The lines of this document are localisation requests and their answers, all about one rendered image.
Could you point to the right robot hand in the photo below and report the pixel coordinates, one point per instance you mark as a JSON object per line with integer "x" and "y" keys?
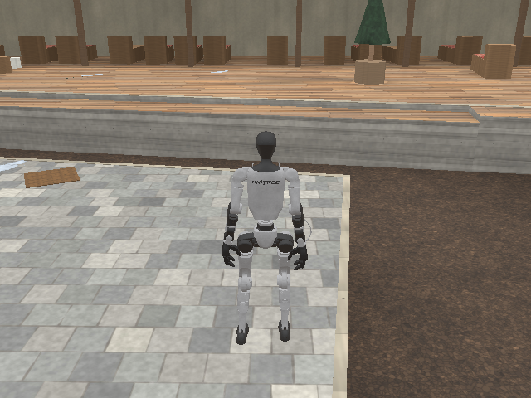
{"x": 303, "y": 256}

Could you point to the robot left upper arm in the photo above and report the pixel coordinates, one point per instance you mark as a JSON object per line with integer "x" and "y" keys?
{"x": 239, "y": 176}

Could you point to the left robot hand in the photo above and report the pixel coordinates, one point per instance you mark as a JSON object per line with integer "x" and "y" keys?
{"x": 226, "y": 255}

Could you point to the right robot forearm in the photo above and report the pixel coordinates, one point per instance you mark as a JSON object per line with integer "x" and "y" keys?
{"x": 298, "y": 222}

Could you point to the robot left shin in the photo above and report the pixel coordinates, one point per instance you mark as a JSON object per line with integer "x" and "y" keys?
{"x": 242, "y": 306}

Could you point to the left robot forearm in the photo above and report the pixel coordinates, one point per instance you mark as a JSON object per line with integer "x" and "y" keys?
{"x": 230, "y": 226}

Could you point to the humanoid robot head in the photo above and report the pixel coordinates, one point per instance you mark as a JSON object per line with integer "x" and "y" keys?
{"x": 266, "y": 143}

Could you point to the robot right upper arm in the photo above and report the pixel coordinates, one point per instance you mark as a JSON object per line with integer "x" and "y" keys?
{"x": 292, "y": 176}

